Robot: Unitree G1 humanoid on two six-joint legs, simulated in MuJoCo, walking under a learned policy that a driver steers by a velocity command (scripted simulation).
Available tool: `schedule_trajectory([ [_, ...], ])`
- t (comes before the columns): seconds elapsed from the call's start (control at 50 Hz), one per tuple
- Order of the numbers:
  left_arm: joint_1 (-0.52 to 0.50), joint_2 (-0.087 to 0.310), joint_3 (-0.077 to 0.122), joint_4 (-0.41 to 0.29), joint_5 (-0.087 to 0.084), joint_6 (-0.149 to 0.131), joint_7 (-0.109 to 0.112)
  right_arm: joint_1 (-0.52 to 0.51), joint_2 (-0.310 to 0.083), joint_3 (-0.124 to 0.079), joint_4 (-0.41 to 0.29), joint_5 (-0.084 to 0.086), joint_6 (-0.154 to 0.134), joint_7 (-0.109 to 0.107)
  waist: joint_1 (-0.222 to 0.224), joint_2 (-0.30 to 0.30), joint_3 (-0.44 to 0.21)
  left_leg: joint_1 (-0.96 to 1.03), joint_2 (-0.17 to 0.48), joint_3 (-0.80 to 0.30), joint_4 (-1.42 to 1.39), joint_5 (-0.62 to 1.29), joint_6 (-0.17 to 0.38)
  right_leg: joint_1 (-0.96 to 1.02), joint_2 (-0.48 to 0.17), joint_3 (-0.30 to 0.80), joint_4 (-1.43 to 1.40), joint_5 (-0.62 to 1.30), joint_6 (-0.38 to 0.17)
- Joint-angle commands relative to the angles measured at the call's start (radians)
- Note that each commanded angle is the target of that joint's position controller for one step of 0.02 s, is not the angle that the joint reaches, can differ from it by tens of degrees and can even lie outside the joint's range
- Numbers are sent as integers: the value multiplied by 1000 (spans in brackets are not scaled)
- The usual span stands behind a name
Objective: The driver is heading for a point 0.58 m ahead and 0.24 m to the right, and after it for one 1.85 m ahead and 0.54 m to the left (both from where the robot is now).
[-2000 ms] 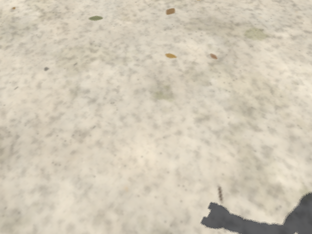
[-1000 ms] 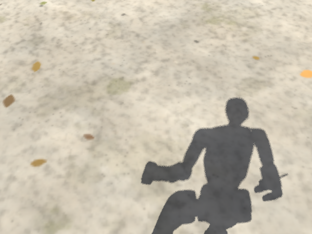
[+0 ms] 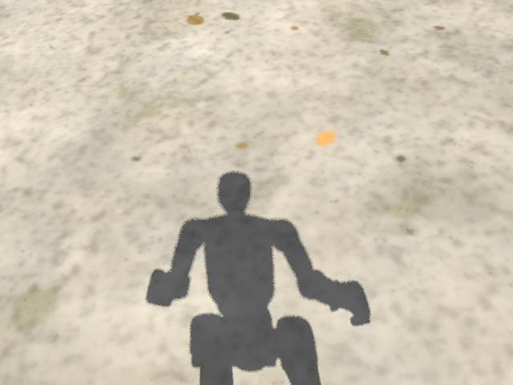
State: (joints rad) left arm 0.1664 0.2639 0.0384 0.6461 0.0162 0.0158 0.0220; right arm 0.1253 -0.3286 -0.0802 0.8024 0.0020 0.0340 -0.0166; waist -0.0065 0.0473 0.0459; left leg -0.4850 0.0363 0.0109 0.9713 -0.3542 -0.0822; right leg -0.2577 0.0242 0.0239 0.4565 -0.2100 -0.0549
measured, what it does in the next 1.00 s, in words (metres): walks ahead, turning right: left foot, then left foot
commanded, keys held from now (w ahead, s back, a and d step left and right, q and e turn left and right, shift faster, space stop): no key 0.12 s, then w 0.12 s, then w+e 0.76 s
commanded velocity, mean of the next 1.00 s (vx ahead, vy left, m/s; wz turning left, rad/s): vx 0.33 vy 0.00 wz -0.37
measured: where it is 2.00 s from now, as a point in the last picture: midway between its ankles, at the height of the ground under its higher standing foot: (371, 336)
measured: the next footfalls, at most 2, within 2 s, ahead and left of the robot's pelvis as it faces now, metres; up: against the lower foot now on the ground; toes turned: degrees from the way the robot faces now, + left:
left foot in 0.16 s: +0.05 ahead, +0.15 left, +0.00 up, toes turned +0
left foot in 0.86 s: +0.47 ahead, +0.03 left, +0.00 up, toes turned -20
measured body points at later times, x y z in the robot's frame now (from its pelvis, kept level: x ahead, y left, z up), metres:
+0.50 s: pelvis +0.08 -0.03 -0.01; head +0.09 -0.05 +0.44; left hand +0.18 +0.25 -0.11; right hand +0.14 -0.32 -0.14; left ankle +0.01 +0.13 -0.70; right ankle +0.05 -0.11 -0.74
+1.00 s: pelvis +0.34 -0.04 -0.01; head +0.37 -0.05 +0.44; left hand +0.50 +0.21 -0.13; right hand +0.40 -0.35 -0.11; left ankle +0.43 +0.05 -0.74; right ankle +0.20 -0.12 -0.65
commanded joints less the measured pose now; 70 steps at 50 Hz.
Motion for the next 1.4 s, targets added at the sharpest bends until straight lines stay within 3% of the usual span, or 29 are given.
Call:
schedule_trajectory([
  [0.02, -35, 145, 36, -43, 2, -12, 3, -40, -36, 4, -65, -1, -11, 3, 18, -180, -124, 61, 22, -25, -161, 0, -4, 122, -224, 179, -100, 353, -170],
  [0.1, -39, 139, 31, -2, -4, -7, -10, -21, -50, 6, -54, 5, -13, 6, 21, -177, -100, 170, 9, -11, -352, 1, 15, 91, -233, 233, -84, 306, -180],
  [0.16, -7, 91, 11, 42, -7, -15, -13, 70, -59, 15, -15, -22, -26, 11, -13, -99, -134, 416, 50, -56, -582, 284, 67, -13, -138, 195, -64, -28, -73],
  [0.18, 16, 94, 14, 43, 6, -20, -18, 76, -124, 3, -15, -15, -25, 7, 29, 11, -119, 419, 103, -91, -539, 222, 113, -71, -57, 127, -11, -220, -40],
  [0.2, -17, 90, 16, 34, 0, -22, -14, 92, -150, -14, 8, 2, -25, 10, 8, 121, -87, 316, 118, -155, -602, -165, 190, -94, 27, 15, 59, -309, -4],
  [0.26, -86, 102, 32, 22, -30, -41, -12, 99, -130, -9, 6, 0, -52, -1, -22, 208, 63, 254, 277, -412, -812, -398, 284, -204, 15, -41, 279, -243, 12],
  [0.32, -97, 81, 33, 20, -47, -58, -29, 123, -135, -19, 11, 17, -75, -14, -35, 144, 57, 360, 305, -360, -813, -269, 270, -283, -46, -5, 282, -302, -25],
  [0.42, 158, 92, 62, 146, -38, -51, -45, 48, -95, -14, -10, 16, -72, -1, 75, 43, -55, 143, 138, -19, -578, -35, 168, 231, 33, -101, 35, -55, -42],
  [0.44, 262, 161, 86, 160, -48, -50, -36, 16, -31, 7, -36, -3, -79, 5, 116, -147, -73, 8, 59, 95, -265, 21, 102, 339, -120, 164, -87, -165, -111],
  [0.46, 341, 268, 106, 153, -41, -63, -45, -54, -7, 17, -116, 4, -101, 1, 141, -370, -69, -289, -82, 51, 25, -163, 59, 443, -319, 685, -268, -356, -292],
  [0.5, 263, 167, 71, 129, -28, -104, -42, -49, -76, 3, -111, 41, -150, 17, 89, -199, 2, -440, 17, -94, 199, -107, 108, 441, -347, 660, -272, -277, -296],
  [0.54, 216, 143, 60, 114, -32, -106, -35, -45, -85, -2, -91, 5, -171, 26, 56, -98, 9, -404, 53, -89, 103, 31, 115, 398, -283, 489, -261, -67, -232],
  [0.68, 261, 171, 62, 115, -31, -79, 11, -240, 3, 26, -158, 3, -156, 56, 78, -135, 41, -103, -42, -12, -383, 374, 34, 120, -149, 239, -287, 151, -158],
  [0.8, 280, 172, 75, 135, -45, -70, 16, -236, -64, 4, -189, 16, -157, 51, 45, -158, 36, 30, -45, -69, -488, 375, 73, 178, -208, 318, -190, 237, -108],
  [0.84, 256, 162, 75, 122, -36, -58, 13, -80, -107, -23, -154, 11, -162, 39, -33, -168, -71, 246, -67, -29, -515, 320, 118, 187, -155, 292, 4, 495, -73],
  [0.86, 226, 138, 64, 95, -25, -53, 8, 81, -139, -36, -131, 1, -162, 30, -113, -150, -213, 511, 20, -99, -475, 290, 169, 77, -101, 269, 229, 440, -41],
  [0.88, 328, 37, 37, 72, -20, -59, 5, 227, -216, -54, -113, -17, -153, 23, -99, 78, -409, 895, 271, -457, -487, 107, 287, -225, 29, 182, 596, 30, 24],
  [0.9, 392, 45, 27, 66, -54, -69, 4, 227, -174, -40, -99, -11, -149, 36, -59, 313, -470, 956, 391, -832, -661, -111, 357, -418, 53, 178, 810, -383, 40],
  [0.92, 318, 143, 52, 77, -72, -68, 3, 157, -91, -20, -111, 1, -143, 32, -66, 177, -288, 807, 358, -729, -704, -233, 318, -499, -22, 177, 889, -310, 42],
  [0.96, 171, 157, 58, 46, -50, -66, 1, 62, -44, -7, -104, -4, -131, 25, -38, 20, -85, 503, 280, -437, -736, -18, 274, -455, -101, 107, 831, -173, 38],
  [1.04, 156, 81, 50, 25, -46, -38, -9, 20, -37, -10, -70, -8, -152, 25, 17, 46, -22, 303, 234, -203, -837, 172, 283, -368, -171, 88, 710, -111, 37],
  [1.18, -34, 46, 21, -42, -26, -59, -40, 67, -104, -25, -29, 5, -144, 24, -31, -30, 25, 309, 181, 59, -846, 464, 271, -317, -136, 18, 293, 210, 44],
  [1.26, -100, 75, 26, -73, -17, -75, -57, 143, -154, -29, 17, 35, -114, 28, -31, 9, -2, 423, 205, 30, -736, 647, 240, -224, -76, -17, 116, 197, 19],
  [1.3, 22, 132, 54, -33, -2, -79, -51, 128, -157, -24, 25, 42, -102, 25, 55, 16, -86, 436, 172, 30, -557, 763, 189, -18, -30, -42, 5, 259, -13],
  [1.32, 118, 188, 73, -3, 8, -79, -40, 153, -119, -8, 29, 31, -104, 25, 96, -7, -156, 357, 115, 53, -406, 695, 142, 172, -55, -30, -8, 449, -36],
  [1.34, 226, 278, 86, 2, 36, -72, -21, 189, -38, 26, -4, -17, -112, 31, 108, -186, -319, 122, 31, 81, -94, 204, 73, 492, -313, 201, 107, 958, -127],
  [1.36, 200, 268, 71, -16, 37, -60, -20, 345, 18, 50, 31, 1, -109, 36, 58, -330, -512, -31, -56, -47, 178, -386, 29, 637, -522, 455, 84, 1025, -296],
  [1.38, 184, 214, 65, -21, 15, -48, -27, 288, -102, 15, 52, 35, -95, 32, 100, -203, -491, -47, -21, -124, 253, -367, 27, 523, -452, 380, 33, 863, -266],
  [1.4, 119, 189, 54, -14, -2, -49, -30, 205, -108, 8, 20, 49, -83, 27, 79, -190, -347, -133, 9, -95, 253, -329, 33, 433, -401, 276, 0, 729, -225],
])
Keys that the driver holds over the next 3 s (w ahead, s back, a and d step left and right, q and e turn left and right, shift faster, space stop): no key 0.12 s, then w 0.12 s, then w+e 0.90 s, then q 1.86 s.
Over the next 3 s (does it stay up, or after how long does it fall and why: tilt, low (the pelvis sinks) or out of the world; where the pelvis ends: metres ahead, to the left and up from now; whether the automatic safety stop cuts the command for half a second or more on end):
stays up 0.59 -0.15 0.00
